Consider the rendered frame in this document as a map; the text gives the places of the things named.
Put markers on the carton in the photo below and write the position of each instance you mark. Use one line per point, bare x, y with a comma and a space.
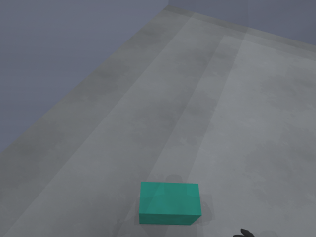
163, 203

